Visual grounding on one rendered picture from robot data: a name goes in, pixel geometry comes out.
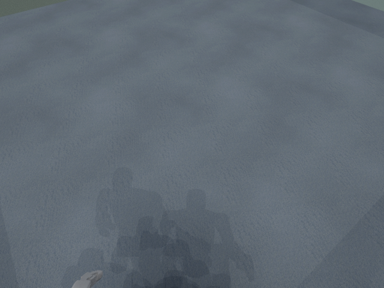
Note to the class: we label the left robot hand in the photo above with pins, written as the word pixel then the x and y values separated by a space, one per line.
pixel 88 279

